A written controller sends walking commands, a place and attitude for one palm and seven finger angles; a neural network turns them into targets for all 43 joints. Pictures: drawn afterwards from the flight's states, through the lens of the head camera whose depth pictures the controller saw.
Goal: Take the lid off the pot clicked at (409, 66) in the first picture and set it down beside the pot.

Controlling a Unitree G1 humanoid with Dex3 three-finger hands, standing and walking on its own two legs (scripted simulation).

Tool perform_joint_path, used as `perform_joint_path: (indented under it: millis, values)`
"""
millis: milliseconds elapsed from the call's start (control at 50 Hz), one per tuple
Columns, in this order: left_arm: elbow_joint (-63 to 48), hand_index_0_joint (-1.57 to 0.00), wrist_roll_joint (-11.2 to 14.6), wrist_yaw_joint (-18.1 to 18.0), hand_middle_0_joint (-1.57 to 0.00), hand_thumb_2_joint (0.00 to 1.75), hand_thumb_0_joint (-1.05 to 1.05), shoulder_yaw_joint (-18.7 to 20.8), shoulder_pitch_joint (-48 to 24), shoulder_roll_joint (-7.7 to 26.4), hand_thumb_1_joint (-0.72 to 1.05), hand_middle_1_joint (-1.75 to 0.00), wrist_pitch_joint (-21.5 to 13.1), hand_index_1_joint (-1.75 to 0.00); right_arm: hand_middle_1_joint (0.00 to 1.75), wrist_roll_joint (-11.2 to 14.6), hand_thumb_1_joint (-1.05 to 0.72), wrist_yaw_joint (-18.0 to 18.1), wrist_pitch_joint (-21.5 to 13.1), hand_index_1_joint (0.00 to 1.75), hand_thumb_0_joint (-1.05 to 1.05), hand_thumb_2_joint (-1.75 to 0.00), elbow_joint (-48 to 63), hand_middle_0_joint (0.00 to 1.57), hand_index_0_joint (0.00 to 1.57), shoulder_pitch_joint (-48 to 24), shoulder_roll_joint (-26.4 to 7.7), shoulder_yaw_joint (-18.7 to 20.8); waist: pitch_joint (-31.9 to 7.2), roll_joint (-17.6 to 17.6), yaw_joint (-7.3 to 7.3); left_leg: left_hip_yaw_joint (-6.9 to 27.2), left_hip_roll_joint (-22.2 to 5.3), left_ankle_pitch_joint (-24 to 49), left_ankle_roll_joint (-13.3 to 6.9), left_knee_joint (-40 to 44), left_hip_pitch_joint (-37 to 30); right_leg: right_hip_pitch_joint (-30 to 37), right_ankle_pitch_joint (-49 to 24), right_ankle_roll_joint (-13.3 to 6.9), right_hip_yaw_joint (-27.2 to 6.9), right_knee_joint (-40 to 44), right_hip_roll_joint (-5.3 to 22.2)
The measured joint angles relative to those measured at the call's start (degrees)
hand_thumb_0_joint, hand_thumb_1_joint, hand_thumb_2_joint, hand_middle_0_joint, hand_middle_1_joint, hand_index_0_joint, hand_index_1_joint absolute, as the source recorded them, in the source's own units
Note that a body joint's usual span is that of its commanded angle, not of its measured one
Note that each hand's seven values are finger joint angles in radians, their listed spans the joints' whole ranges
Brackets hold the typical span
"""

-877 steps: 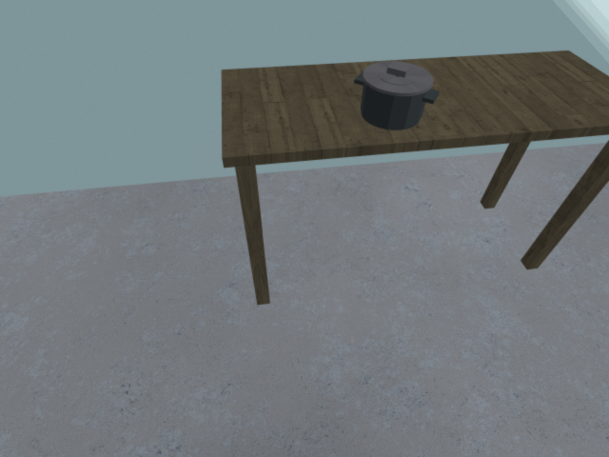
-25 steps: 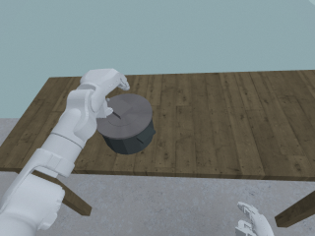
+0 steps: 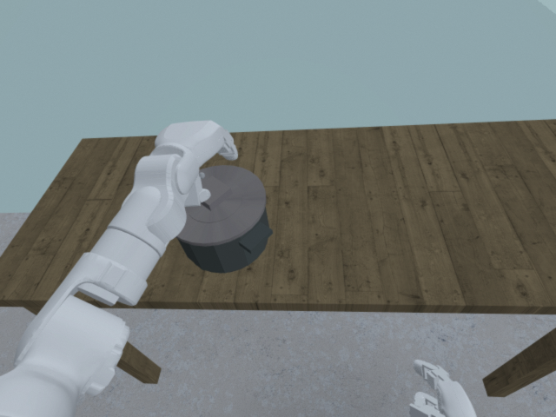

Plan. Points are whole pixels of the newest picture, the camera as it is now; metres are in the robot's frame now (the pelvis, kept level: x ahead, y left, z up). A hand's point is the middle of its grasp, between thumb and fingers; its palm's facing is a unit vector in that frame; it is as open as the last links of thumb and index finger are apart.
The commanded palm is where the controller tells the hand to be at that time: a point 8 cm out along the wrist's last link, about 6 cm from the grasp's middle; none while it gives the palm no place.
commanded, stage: lower the open fingers around the knob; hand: left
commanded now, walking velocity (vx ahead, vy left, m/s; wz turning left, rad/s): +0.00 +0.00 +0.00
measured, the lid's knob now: (211, 193) +0.45 +0.12 +0.07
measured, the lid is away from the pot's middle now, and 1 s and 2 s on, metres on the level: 0.00 0.00 0.00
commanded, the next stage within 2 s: close the fingers and squeeze the knob in 0.76 s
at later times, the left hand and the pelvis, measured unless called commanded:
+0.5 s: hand (203, 202) +0.41 +0.13 +0.10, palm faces -0.29 -0.05 -0.96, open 10.1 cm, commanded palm +0.39 +0.13 +0.16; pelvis +0.00 -0.01 +0.00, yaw +0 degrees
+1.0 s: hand (203, 196) +0.42 +0.13 +0.10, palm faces -0.29 -0.05 -0.96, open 10.0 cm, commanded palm +0.40 +0.13 +0.16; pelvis +0.00 +0.00 +0.00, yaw -1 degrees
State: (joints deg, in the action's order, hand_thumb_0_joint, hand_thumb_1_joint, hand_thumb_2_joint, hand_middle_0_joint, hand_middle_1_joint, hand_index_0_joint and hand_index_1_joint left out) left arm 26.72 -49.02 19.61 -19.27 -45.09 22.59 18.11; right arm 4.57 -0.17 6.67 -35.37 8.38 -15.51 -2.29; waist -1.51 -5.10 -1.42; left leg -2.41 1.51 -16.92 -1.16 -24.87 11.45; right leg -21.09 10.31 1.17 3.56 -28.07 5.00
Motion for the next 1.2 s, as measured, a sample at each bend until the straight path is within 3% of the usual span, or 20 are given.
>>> perform_joint_path:
  millis: [380, 560, 900, 1200]
  values:
    - [-2.4, -0.85, -0.4, -2.1, -0.85, 1.44, 0.00, 0.8, 5.6, -0.8, -0.29, -0.09, -1.6, -0.08, 0.30, 0.0, -0.91, -0.6, -0.5, 0.29, 0.02, -0.90, -0.1, 0.20, 0.20, 0.1, -0.5, 1.0, -0.2, -0.3, 0.34, 0.0, -0.7, -0.5, 0.5, -0.1, -0.2, 0.0, 0.6, -0.4, 0.1, -0.3, -0.7]
    - [-1.5, -0.84, -0.5, -2.6, -0.83, 1.44, 0.00, -1.0, 6.6, -0.7, -0.29, -0.08, -1.1, -0.08, 0.30, 0.1, -0.91, -0.2, -0.1, 0.29, 0.01, -0.90, 0.2, 0.20, 0.20, -1.5, 0.0, 0.9, 0.0, 0.1, 0.92, 0.4, -0.7, -0.5, 0.6, -0.9, 0.6, -0.4, 0.5, -0.6, 0.5, -0.6, -0.6]
    - [4.2, -0.84, -0.5, -3.8, -0.84, 1.43, 0.00, -0.1, 3.7, -1.3, -0.29, -0.09, -2.9, -0.09, 0.30, 0.0, -0.91, 0.6, 0.7, 0.29, 0.01, -0.90, -1.0, 0.20, 0.20, 0.7, -0.1, 0.8, -0.3, 0.6, -0.19, -0.1, -0.5, -0.3, 0.3, -0.8, 1.1, -0.9, -0.1, -0.3, -0.1, -0.2, -0.5]
    - [5.6, -0.69, -0.5, -3.8, -0.68, 1.21, 0.00, 0.6, 2.9, -1.2, -0.13, -0.52, -2.8, -0.52, 0.30, -0.1, -0.91, 0.5, 0.5, 0.29, 0.01, -0.90, -1.5, 0.20, 0.20, 2.2, -0.3, 1.2, -0.5, 0.5, -0.55, -0.5, -0.4, -0.4, 0.0, -0.5, 1.2, -1.2, -0.1, 0.0, -0.5, 0.1, -0.5]
